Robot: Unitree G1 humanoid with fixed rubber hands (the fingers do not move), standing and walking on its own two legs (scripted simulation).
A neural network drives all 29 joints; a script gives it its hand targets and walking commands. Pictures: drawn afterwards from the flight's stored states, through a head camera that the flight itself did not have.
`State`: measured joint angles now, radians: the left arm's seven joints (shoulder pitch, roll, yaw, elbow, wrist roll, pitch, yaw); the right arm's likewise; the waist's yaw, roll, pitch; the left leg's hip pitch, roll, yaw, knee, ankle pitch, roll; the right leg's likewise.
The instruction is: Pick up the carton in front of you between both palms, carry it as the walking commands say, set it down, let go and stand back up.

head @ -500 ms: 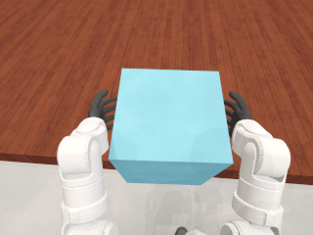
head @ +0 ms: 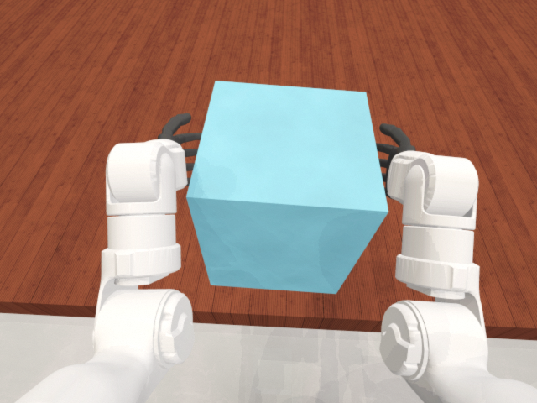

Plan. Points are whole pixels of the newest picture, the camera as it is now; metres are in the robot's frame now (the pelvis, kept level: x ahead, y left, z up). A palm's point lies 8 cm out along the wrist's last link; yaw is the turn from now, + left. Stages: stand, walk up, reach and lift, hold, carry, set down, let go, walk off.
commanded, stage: carry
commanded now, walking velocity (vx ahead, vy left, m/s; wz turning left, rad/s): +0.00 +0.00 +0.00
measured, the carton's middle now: (281, 197) +0.40 +0.00 +0.07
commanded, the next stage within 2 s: none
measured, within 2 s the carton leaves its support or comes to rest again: neither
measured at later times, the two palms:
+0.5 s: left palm (170, 185) +0.38 +0.16 +0.12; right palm (390, 192) +0.38 -0.14 +0.12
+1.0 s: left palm (157, 222) +0.31 +0.15 +0.14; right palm (408, 229) +0.31 -0.15 +0.13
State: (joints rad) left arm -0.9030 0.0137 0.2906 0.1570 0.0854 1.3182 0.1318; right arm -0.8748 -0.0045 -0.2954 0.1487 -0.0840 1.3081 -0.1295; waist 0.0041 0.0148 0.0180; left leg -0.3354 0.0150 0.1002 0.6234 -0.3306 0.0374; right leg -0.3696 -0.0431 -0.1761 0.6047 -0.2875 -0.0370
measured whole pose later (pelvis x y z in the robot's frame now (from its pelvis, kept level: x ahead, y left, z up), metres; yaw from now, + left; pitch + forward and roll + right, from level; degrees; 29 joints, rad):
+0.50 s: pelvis +0.01 +0.00 +0.01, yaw +0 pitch +6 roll +0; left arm -0.66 -0.04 0.23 0.01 0.08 1.21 0.12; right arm -0.65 0.04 -0.24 0.01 -0.08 1.20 -0.13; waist 0.00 0.02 0.00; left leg -0.29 0.01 0.11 0.56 -0.32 0.04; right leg -0.33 -0.04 -0.15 0.56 -0.27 -0.03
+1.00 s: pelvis -0.03 +0.00 +0.00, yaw +0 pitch +2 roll +0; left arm -0.65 -0.01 0.20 0.20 0.08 1.22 0.12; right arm -0.64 0.00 -0.20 0.21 -0.07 1.22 -0.12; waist 0.00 0.02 -0.11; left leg -0.26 0.02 0.12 0.53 -0.30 0.04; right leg -0.30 -0.04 -0.15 0.53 -0.25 -0.03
